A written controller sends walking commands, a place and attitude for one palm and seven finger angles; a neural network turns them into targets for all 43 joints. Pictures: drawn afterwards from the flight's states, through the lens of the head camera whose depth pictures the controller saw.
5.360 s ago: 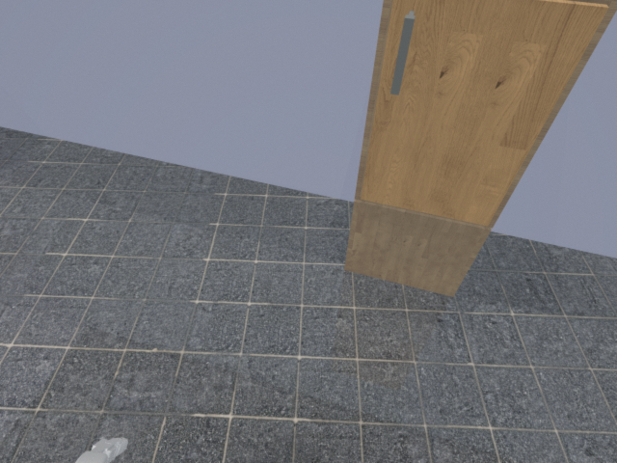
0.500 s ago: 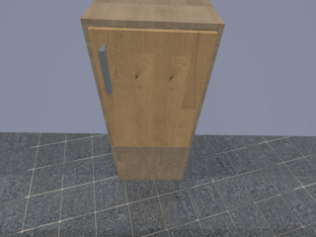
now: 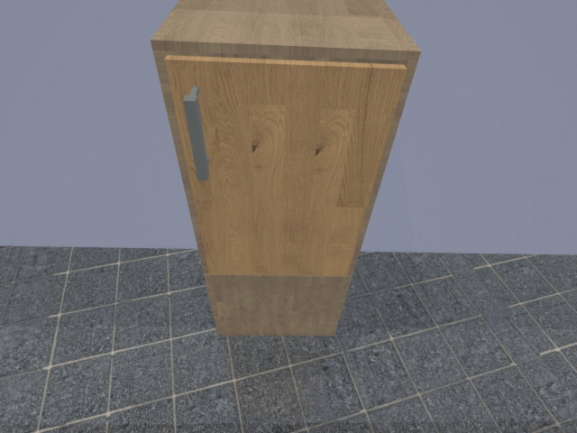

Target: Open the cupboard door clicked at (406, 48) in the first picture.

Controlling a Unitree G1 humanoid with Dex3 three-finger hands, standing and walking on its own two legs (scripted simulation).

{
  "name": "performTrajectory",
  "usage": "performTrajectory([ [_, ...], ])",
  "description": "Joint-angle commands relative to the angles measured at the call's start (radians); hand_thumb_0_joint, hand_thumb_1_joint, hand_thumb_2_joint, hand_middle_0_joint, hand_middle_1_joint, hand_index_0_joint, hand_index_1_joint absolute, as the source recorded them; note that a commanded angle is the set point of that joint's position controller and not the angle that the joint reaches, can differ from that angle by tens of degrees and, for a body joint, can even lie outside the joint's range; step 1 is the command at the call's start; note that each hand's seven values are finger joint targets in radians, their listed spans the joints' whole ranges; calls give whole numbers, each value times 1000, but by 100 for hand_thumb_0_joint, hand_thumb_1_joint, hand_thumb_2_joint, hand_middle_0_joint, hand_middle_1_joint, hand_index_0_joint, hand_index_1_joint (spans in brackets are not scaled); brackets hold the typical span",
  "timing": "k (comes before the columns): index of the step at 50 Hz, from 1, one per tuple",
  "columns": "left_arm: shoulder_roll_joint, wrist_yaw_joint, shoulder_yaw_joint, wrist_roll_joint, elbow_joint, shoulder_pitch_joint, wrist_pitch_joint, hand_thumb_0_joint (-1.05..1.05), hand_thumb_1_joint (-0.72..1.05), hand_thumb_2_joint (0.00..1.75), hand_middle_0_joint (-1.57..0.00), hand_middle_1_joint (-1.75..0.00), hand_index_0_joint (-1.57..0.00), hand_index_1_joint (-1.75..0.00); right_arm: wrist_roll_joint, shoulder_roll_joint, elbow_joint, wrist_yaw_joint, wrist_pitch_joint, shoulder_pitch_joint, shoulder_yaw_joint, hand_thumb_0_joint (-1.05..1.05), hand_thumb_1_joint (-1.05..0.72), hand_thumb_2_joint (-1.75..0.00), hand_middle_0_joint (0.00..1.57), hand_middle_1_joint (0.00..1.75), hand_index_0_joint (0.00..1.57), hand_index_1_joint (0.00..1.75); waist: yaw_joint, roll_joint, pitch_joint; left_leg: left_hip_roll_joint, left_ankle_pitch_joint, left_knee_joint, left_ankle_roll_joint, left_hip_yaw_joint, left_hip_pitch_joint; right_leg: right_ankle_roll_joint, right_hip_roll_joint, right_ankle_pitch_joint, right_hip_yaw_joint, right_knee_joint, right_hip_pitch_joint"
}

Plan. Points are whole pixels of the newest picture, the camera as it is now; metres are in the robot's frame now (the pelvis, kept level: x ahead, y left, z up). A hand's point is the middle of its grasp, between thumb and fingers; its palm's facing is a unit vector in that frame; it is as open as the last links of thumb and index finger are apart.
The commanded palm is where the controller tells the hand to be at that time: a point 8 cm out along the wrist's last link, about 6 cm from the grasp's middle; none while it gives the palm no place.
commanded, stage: come to a stop and stand still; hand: left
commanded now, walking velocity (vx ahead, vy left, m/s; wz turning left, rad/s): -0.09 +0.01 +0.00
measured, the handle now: (199, 135) +0.56 +0.20 +0.12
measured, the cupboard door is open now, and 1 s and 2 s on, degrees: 0 0 0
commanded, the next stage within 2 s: none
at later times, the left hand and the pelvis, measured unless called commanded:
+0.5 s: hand out of the picture +0.00 +0.13 -0.18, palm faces +0.02 -0.99 -0.14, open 7.4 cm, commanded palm none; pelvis +0.02 -0.01 +0.00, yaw +0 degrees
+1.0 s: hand out of the picture -0.02 +0.15 -0.18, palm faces +0.03 -0.98 -0.19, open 7.4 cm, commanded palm none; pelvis -0.02 -0.01 +0.00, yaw +1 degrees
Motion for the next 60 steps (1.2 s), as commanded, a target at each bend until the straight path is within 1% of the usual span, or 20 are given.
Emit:
performTrajectory([
  [1,34,12,9,-7,-18,103,-17,0,90,90,-20,-30,-20,-30,4,-106,-36,-8,-21,30,-20,0,-90,-90,20,30,20,30,19,19,162,193,-217,-185,-19,-225,-88,-23,-35,68,57,-109,-48],
  [2,42,16,7,-12,-14,101,-24,0,90,90,-20,-30,-20,-30,7,-85,-34,-7,-27,29,-12,0,-90,-90,20,30,20,30,15,1,150,166,-93,-151,-31,-191,-67,-29,-54,128,83,-132,-37],
  [4,54,21,5,-17,-11,86,-32,0,90,90,-20,-30,-20,-30,9,-75,-22,-8,-33,44,-4,0,-90,-90,20,30,20,30,4,-26,120,150,46,-110,-40,-156,-3,-29,-63,181,92,-135,-36],
  [8,59,27,4,-20,-9,77,-36,0,90,90,-20,-30,-20,-30,10,-75,-2,-11,-38,57,0,0,-90,-90,20,30,20,30,-1,-13,54,153,175,-80,-41,-140,65,-23,-66,273,82,-133,3],
  [19,62,31,5,-20,-2,47,-32,0,90,90,-20,-30,-20,-30,9,-69,19,-13,-34,44,5,0,-90,-90,20,30,20,30,1,25,83,152,183,-102,-49,-139,75,-22,-69,265,76,-160,21],
  [26,61,29,3,-20,2,40,-29,0,90,90,-20,-30,-20,-30,8,-73,20,-13,-30,42,7,0,-90,-90,20,30,20,30,2,18,109,151,132,-123,-51,-145,71,-21,-68,213,77,-180,7],
  [27,240,25,-3,-8,-83,-39,-34,0,90,90,-20,-30,-20,-30,-6,-182,-101,1,-41,19,7,0,-90,-90,20,30,20,30,-19,51,200,115,207,-122,-65,-185,6,-26,-34,129,50,-113,-43],
  [28,169,26,23,-10,-81,-26,-29,0,90,90,-20,-30,-20,-30,-16,-182,-102,-11,-66,44,-20,0,-90,-90,20,30,20,30,-14,183,27,169,410,-56,-73,-213,73,-41,-38,115,40,-6,-9],
  [29,134,27,21,-15,-63,5,-32,0,90,90,-20,-30,-20,-30,-14,-149,-81,-25,-68,47,-18,0,-90,-90,20,30,20,30,0,190,-81,177,542,-17,-54,-213,144,-55,-30,157,40,-2,7],
  [30,110,27,7,-20,-55,31,-34,0,90,90,-20,-30,-20,-30,-8,-133,-88,-31,-66,64,-7,0,-90,-90,20,30,20,30,3,159,-118,180,546,15,-38,-209,166,-54,-38,176,43,-25,16],
  [32,103,24,5,-19,-60,29,-26,0,90,90,-20,-30,-20,-30,-6,-119,-112,-27,-52,51,-3,0,-90,-90,20,30,20,30,4,11,-74,168,358,38,-23,-191,97,-53,-49,223,56,-53,10],
  [33,104,22,10,-16,-65,16,-22,0,90,90,-20,-30,-20,-30,-5,-119,-118,-24,-43,43,-7,0,-90,-90,20,30,20,30,0,-40,3,154,229,30,-26,-180,29,-51,-63,216,64,-66,-15],
  [34,110,22,12,-15,-74,3,-20,0,90,90,-20,-30,-20,-30,-6,-124,-123,-21,-37,44,-11,0,-90,-90,20,30,20,30,-7,-57,54,146,154,15,-30,-177,-12,-55,-66,189,73,-69,-41],
  [35,113,22,12,-15,-85,-7,-19,0,90,90,-20,-30,-20,-30,-6,-131,-127,-18,-33,46,-12,0,-90,-90,20,30,20,30,-9,-50,94,143,108,-1,-32,-177,-36,-56,-62,151,74,-68,-64],
  [37,115,23,9,-16,-93,-1,-19,0,90,90,-20,-30,-20,-30,-8,-122,-126,-11,-29,38,-5,0,-90,-90,20,30,20,30,-1,8,114,140,72,-20,-32,-176,-49,-55,-56,115,81,-75,-71],
  [39,129,23,12,-17,-100,5,-18,0,90,90,-20,-30,-20,-30,-6,-123,-130,-8,-25,32,-6,0,-90,-90,20,30,20,30,0,31,129,137,31,-33,-35,-174,-56,-53,-57,96,86,-79,-81],
  [44,133,22,9,-17,-115,4,-18,0,90,90,-20,-30,-20,-30,-3,-127,-132,1,-17,22,-2,0,-90,-90,20,30,20,30,-1,-30,131,133,-47,-51,-40,-166,-49,-46,-60,25,103,-118,-98],
  [49,128,21,8,-14,-118,13,-14,0,90,90,-20,-30,-20,-30,-3,-128,-126,5,-10,25,-2,0,-90,-90,20,30,20,30,0,24,148,138,-147,-99,-41,-184,-72,-39,-50,-44,99,-138,-116],
  [56,105,21,10,-14,-97,47,-16,0,90,90,-20,-30,-20,-30,-1,-113,-102,5,-6,48,-5,0,-90,-90,20,30,20,30,-1,32,128,142,-178,-116,-44,-193,-73,-36,-48,-56,94,-154,-111],
  [60,84,21,13,-10,-82,76,-10,0,90,90,-20,-30,-20,-30,-2,-111,-88,3,-1,61,-10,0,-90,-90,20,30,20,30,4,70,140,154,-275,-166,-44,-222,-116,-30,-31,-74,72,-135,-104],
])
